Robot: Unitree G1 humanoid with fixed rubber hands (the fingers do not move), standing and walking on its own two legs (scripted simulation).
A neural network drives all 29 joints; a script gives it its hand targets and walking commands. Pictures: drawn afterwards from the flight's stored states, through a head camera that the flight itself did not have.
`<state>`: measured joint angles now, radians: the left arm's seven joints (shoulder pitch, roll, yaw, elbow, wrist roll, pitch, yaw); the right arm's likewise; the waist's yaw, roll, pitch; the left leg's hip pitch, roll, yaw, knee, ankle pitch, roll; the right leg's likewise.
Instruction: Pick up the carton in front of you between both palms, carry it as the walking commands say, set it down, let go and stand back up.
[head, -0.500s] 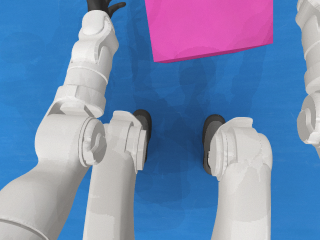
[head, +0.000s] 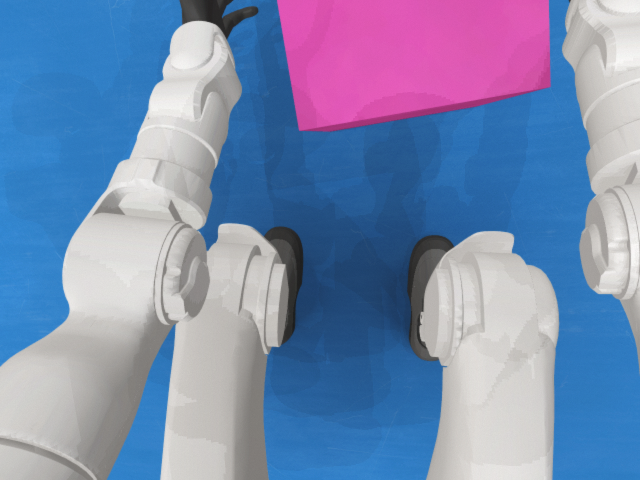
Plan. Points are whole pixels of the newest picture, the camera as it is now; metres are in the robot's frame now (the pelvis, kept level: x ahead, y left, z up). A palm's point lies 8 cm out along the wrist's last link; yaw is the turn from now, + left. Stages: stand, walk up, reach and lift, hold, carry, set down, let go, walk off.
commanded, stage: reach and lift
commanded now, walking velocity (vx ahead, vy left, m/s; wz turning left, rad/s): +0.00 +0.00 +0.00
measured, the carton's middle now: (397, 22) +0.53 -0.07 -0.25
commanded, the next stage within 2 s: none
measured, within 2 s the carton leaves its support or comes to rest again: leaves its support in 0.40 s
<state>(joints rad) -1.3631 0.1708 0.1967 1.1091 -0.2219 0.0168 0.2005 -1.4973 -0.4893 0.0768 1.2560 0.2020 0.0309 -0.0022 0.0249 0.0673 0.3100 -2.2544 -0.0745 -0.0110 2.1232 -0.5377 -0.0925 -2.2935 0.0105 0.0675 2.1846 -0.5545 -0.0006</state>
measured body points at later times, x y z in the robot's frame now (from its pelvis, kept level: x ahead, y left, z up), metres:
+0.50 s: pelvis +0.01 +0.00 -0.01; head +0.35 -0.07 +0.27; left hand +0.55 +0.10 -0.15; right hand +0.55 -0.20 -0.17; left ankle +0.13 +0.13 -0.34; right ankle +0.11 -0.12 -0.34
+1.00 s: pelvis +0.00 +0.01 +0.10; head +0.26 -0.05 +0.47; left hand +0.50 +0.09 +0.04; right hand +0.50 -0.21 +0.03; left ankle +0.13 +0.14 -0.34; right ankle +0.11 -0.12 -0.34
